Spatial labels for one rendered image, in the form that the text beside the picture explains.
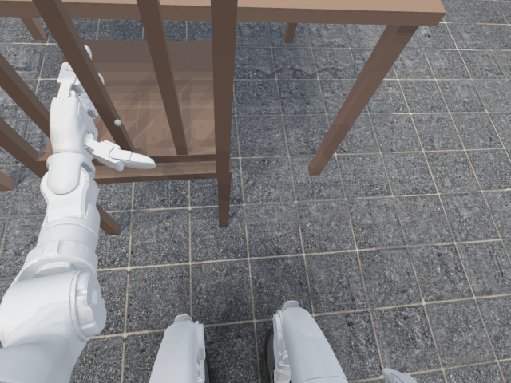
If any left robot forearm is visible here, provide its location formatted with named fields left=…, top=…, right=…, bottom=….
left=0, top=152, right=100, bottom=348

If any robot right shin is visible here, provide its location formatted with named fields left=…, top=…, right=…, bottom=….
left=273, top=301, right=309, bottom=383

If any right robot foot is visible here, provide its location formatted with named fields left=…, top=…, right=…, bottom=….
left=264, top=328, right=290, bottom=383

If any chair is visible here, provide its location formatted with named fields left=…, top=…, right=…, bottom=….
left=0, top=0, right=238, bottom=235

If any table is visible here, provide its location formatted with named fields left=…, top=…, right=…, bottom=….
left=0, top=0, right=446, bottom=192

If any robot left upper arm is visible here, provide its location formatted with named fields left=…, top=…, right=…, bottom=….
left=0, top=270, right=106, bottom=383

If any left robot hand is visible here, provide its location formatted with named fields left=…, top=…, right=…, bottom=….
left=50, top=45, right=156, bottom=171

